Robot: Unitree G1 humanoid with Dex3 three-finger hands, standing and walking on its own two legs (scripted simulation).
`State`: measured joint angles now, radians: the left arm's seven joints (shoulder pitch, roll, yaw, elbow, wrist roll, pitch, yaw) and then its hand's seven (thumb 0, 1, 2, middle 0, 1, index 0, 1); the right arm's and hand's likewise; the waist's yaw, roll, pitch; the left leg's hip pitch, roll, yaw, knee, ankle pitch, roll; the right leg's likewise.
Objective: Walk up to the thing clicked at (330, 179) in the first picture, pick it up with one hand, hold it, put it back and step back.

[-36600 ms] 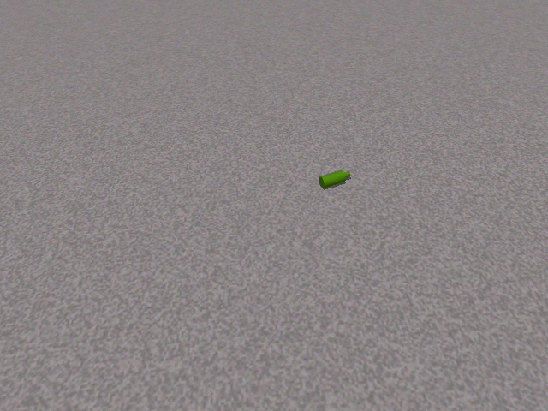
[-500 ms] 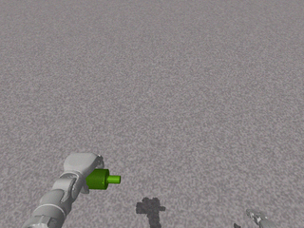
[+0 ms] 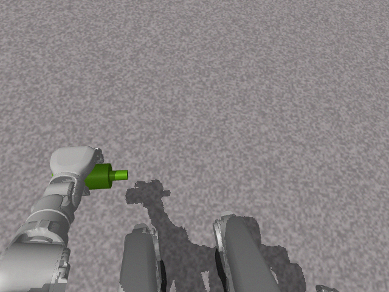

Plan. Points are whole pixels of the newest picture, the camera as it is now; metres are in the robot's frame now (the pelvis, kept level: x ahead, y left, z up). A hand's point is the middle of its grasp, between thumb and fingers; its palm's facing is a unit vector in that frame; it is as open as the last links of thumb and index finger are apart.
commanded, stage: crouch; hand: left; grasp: from above
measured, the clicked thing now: (93, 176) +0.42 +0.21 -0.17
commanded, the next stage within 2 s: lower in 1.04 s
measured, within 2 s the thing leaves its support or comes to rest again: neither
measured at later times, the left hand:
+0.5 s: hand (99, 180) +0.44 +0.23 -0.29, palm faces -0.45 +0.01 -0.89, open 8.9 cm
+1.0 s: hand (104, 181) +0.46 +0.24 -0.36, palm faces -0.47 +0.01 -0.88, open 8.9 cm
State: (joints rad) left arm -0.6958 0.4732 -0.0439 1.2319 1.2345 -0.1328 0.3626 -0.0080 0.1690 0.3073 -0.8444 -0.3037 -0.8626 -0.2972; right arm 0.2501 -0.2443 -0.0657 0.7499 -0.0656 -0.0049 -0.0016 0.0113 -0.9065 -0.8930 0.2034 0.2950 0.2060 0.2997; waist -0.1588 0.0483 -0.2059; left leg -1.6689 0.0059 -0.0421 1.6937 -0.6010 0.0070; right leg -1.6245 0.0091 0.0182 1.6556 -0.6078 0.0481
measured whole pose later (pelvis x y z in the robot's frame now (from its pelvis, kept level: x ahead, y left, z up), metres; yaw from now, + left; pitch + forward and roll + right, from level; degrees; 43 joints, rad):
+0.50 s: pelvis -0.01 -0.01 -0.12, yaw -3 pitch +38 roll -6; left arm -0.85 0.60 0.05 1.32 1.30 -0.20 0.40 -0.01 0.15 0.35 -0.84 -0.31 -0.86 -0.31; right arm 0.16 -0.25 -0.02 0.73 -0.12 -0.06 0.10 0.01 -0.92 -0.90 0.20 0.29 0.21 0.30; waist -0.20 0.01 -0.14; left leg -2.09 0.00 -0.11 2.11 -0.69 -0.02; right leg -2.02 0.02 -0.03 2.05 -0.70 0.04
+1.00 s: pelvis -0.02 -0.01 -0.18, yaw -4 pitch +36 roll -7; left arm -0.95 0.72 0.09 1.45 1.33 -0.24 0.41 -0.01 0.18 0.31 -0.85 -0.29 -0.86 -0.28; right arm 0.19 -0.26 0.03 0.76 -0.14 -0.05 0.13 0.01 -0.92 -0.90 0.20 0.30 0.21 0.30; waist -0.25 0.00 -0.08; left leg -2.25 0.00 -0.13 2.30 -0.68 -0.02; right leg -2.18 0.04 -0.04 2.23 -0.69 0.05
